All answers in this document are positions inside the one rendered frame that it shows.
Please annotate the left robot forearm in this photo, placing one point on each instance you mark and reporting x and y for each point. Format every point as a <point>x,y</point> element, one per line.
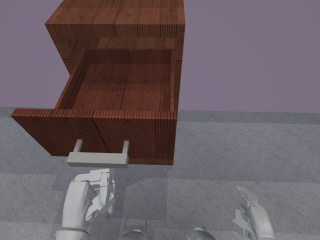
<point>71,234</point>

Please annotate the left robot hand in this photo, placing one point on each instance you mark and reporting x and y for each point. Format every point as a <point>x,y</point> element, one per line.
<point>96,187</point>

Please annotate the drawer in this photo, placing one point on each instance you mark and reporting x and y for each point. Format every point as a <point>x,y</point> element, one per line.
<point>112,95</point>

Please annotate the handle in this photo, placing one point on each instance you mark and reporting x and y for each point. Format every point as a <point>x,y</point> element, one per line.
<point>98,160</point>

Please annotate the cabinet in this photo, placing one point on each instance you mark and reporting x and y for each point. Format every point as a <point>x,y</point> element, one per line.
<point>121,24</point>

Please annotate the right robot thigh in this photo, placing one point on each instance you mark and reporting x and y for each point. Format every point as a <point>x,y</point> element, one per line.
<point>199,235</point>

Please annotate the right robot hand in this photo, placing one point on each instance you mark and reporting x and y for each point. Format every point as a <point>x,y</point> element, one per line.
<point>256,223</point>

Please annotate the robot right shin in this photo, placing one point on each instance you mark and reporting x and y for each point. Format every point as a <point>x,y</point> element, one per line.
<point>198,228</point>

